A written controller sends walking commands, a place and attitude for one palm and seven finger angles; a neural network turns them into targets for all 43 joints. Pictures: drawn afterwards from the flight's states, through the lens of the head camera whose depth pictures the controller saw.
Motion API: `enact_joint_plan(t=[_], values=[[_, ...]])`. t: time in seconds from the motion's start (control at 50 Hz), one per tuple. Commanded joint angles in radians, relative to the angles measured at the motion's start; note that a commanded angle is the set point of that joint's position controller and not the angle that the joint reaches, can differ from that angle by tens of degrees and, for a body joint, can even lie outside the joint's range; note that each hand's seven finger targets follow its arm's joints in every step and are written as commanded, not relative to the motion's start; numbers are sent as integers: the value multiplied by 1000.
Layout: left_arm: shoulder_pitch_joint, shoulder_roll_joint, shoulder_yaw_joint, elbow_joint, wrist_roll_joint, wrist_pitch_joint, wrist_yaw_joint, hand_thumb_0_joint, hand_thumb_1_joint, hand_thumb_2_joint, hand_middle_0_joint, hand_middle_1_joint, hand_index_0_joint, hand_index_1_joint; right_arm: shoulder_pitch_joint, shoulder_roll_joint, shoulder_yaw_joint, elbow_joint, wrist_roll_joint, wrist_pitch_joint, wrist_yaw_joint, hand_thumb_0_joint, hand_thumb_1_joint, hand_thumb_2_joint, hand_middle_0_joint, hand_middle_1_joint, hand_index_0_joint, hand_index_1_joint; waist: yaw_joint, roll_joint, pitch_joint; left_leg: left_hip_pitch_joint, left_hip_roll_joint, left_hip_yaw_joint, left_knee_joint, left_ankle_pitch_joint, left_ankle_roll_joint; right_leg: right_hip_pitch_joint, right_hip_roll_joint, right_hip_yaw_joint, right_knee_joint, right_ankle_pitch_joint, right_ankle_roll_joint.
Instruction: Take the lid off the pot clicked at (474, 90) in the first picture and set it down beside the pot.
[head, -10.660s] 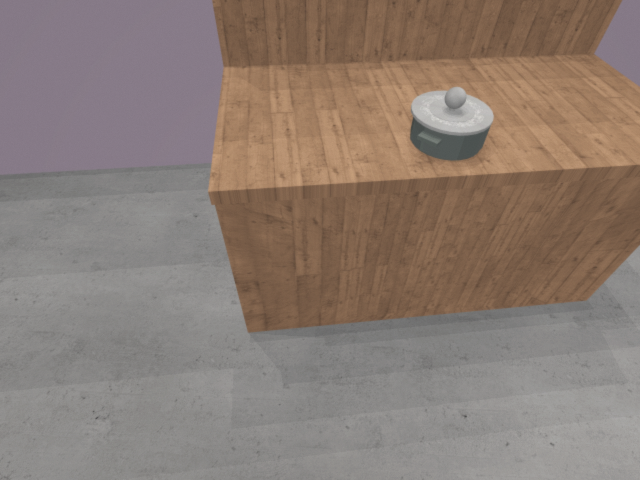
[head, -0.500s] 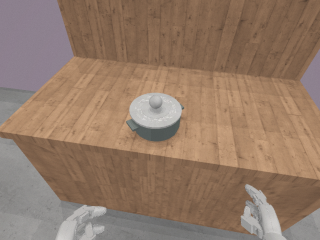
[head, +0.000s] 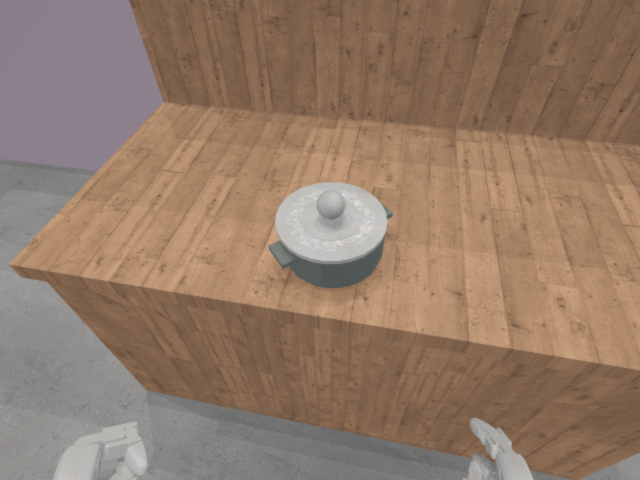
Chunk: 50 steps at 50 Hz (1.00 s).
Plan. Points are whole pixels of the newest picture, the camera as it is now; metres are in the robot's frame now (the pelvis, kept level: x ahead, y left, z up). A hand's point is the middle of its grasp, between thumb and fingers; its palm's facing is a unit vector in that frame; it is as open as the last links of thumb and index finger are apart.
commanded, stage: raise the hand higher, near the body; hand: left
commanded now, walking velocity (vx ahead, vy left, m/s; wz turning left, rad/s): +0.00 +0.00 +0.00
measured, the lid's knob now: (331, 204) +0.53 +0.04 +0.03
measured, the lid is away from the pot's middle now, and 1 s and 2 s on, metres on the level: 0.00 0.00 0.00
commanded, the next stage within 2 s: reach forward and open the fingers in 0.62 s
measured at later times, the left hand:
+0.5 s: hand (121, 426) +0.15 +0.22 +0.07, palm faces +0.31 -0.87 -0.40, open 3.1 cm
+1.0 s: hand (97, 386) +0.18 +0.25 +0.10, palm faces -0.01 -0.13 -0.99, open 2.9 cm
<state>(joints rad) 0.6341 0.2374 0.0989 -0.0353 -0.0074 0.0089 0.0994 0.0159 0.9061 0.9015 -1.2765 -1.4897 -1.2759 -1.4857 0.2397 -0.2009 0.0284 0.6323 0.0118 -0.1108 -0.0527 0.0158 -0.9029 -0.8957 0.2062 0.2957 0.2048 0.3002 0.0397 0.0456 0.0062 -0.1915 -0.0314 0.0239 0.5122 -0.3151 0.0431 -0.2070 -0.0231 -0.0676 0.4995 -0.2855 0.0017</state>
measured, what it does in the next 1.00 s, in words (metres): stands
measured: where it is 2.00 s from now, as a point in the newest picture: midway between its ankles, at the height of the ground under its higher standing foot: outside the picture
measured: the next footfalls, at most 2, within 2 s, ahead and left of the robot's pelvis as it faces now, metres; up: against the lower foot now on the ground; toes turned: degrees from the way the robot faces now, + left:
none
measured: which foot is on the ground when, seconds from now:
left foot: down 0.00-1.00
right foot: down 0.00-1.00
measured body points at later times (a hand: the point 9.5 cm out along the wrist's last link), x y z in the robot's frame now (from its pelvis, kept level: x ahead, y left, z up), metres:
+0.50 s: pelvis +0.01 -0.01 +0.00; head +0.00 -0.03 +0.45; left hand +0.13 +0.26 +0.09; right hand +0.22 -0.22 -0.07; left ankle -0.03 +0.09 -0.74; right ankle -0.01 -0.12 -0.74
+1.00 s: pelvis -0.01 -0.01 +0.00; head -0.01 -0.06 +0.45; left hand +0.18 +0.25 +0.15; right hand +0.19 -0.25 -0.10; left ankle -0.03 +0.09 -0.74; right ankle -0.01 -0.12 -0.74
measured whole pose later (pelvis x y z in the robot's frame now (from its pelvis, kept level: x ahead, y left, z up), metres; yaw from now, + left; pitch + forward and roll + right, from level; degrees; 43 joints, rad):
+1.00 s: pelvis -0.01 -0.01 +0.00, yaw -3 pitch +1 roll +0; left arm 0.52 0.55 0.10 -0.39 0.74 0.10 0.09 0.01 0.71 0.95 -1.21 -1.30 -1.21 -1.30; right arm 0.11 -0.30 0.01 0.56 0.01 0.12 -0.01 0.02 -0.91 -0.90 0.20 0.30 0.20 0.30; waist 0.08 0.12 -0.02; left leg -0.21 0.00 0.06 0.48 -0.28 0.03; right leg -0.25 0.01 -0.03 0.48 -0.25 -0.02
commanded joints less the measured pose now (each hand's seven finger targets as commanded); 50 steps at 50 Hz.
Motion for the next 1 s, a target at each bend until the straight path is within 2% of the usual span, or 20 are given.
enact_joint_plan(t=[0.0,0.02,0.04,0.12,0.22,0.34,0.4,0.42,0.44,0.54,0.6,0.66,0.7,0.72,0.74,0.76,0.8,0.86,0.94,0.98], values=[[101,206,151,-367,1,-83,24,0,900,900,-1300,-1500,-1300,-1500,-147,-112,-65,-189,-3,-90,-13,0,-900,-900,200,300,200,300,47,40,-165,84,60,-63,-78,449,-37,85,-15,8,-52,234,-29],[103,229,174,-378,2,-80,29,0,900,900,-1300,-1500,-1300,-1500,-151,-110,-61,-179,-3,-89,-13,0,-900,-900,200,300,200,300,48,38,-153,78,59,-67,-75,481,-45,92,-13,7,-53,251,-32],[130,163,123,-350,2,-75,24,0,900,900,-1300,-1500,-1300,-1500,-150,-102,-60,-180,-2,-89,-11,0,-900,-900,200,300,200,300,37,26,-131,83,62,-60,-75,485,-45,73,-14,1,-55,249,-27],[102,94,54,-277,3,-78,6,0,900,900,-1300,-1500,-1300,-1500,-161,-116,-72,-178,5,-72,-9,0,-900,-900,200,300,200,300,11,-61,13,38,63,-48,-80,396,-29,7,-9,-5,-86,221,-22],[81,241,193,-490,-3,-112,25,0,900,900,-1300,-1500,-1300,-1500,-153,-111,-70,-184,-4,-81,-15,0,-900,-900,200,300,200,300,40,33,-106,107,57,-50,-80,447,-31,82,-12,19,-90,269,-27],[41,122,97,-393,-8,-108,0,0,900,900,-1300,-1500,-1300,-1500,-167,-112,-64,-190,-1,-53,-8,0,-900,-900,200,300,200,300,7,-56,11,80,56,-30,-90,357,-18,30,-14,9,-123,252,-21],[-28,204,160,-515,-11,-129,10,0,900,900,-1300,-1500,-1300,-1500,-163,-116,-62,-202,-7,-58,-13,0,-900,-900,200,300,200,300,21,30,-36,111,52,-35,-101,333,-17,57,-17,21,-131,227,-23],[-25,236,197,-536,-15,-126,16,0,900,900,-1300,-1500,-1300,-1500,-168,-113,-56,-198,-8,-57,-14,0,-900,-900,200,300,200,300,28,24,-38,107,49,-41,-96,345,-19,68,-11,26,-134,244,-27],[-27,235,204,-549,-15,-128,17,0,900,900,-1300,-1500,-1300,-1500,-162,-110,-52,-203,-9,-59,-13,0,-900,-900,200,300,200,300,28,24,-79,121,49,-41,-99,351,-19,87,-17,22,-131,246,-26],[-17,165,160,-460,-21,-123,3,0,900,900,-1300,-1500,-1300,-1500,-179,-103,-51,-196,-6,-38,-11,0,-900,-900,200,300,200,300,16,-52,-2,100,50,-27,-104,313,-12,55,-15,24,-153,233,-22],[-101,206,177,-565,-23,-146,6,0,900,900,-1300,-1500,-1300,-1500,-180,-117,-52,-205,-7,-46,-12,0,-900,-900,200,300,200,300,19,15,-29,116,49,-32,-110,291,-12,66,-20,33,-160,204,-22],[-87,256,233,-628,-26,-152,22,0,900,900,-1300,-1500,-1300,-1500,-171,-114,-49,-205,-9,-56,-16,0,-900,-900,200,300,200,300,33,30,-92,136,53,-40,-108,319,-15,101,-19,34,-154,222,-24],[-55,240,237,-598,-26,-149,24,0,900,900,-1300,-1500,-1300,-1500,-172,-108,-50,-199,-10,-53,-15,0,-900,-900,200,300,200,300,36,9,-69,127,54,-37,-109,335,-18,101,-17,31,-149,241,-25],[-59,407,180,-549,393,-64,59,0,879,891,-1275,-1488,-1275,-1488,-225,-170,-33,-194,-17,8,-1,0,-900,-900,200,300,200,300,33,-4,-3,11,33,-28,-86,346,-12,-3,22,98,-106,265,-39],[-126,309,132,-631,407,-36,72,0,856,888,-1252,-1472,-1252,-1472,-241,-149,-35,-247,-21,39,15,0,-900,-900,200,300,200,300,23,34,-14,-6,37,-18,-91,341,-16,-13,0,49,-91,238,-45],[-126,303,139,-575,411,-26,79,0,831,889,-1231,-1453,-1231,-1453,-227,-148,-48,-229,-20,56,18,0,-900,-900,200,300,200,300,26,1,4,-13,36,-15,-84,320,-12,-23,5,47,-91,209,-48],[-65,369,156,-518,592,5,89,0,772,908,-1200,-1393,-1200,-1393,-240,-172,-59,-229,-20,95,32,0,-900,-900,200,300,200,300,60,28,-51,-29,34,-14,-84,263,-19,-19,17,91,-86,142,-59],[-98,487,196,-578,729,59,82,0,671,966,-1197,-1216,-1197,-1216,-283,-193,-55,-262,-12,160,40,0,-900,-900,200,300,200,300,70,-5,-173,-30,36,-17,-85,261,-16,48,14,129,-74,163,-57],[-226,509,135,-528,803,90,12,0,532,1058,-1154,-1074,-1154,-1074,-310,-183,-48,-257,4,185,38,0,-900,-900,200,300,200,300,42,-5,-197,2,36,-32,-91,243,-2,53,-2,122,-96,145,-40],[-222,502,111,-411,791,83,-48,0,464,1103,-1133,-1003,-1133,-1003,-293,-185,-54,-234,14,194,34,0,-900,-900,200,300,200,300,29,-69,-115,-4,31,-31,-97,243,5,38,-1,107,-120,178,-31]])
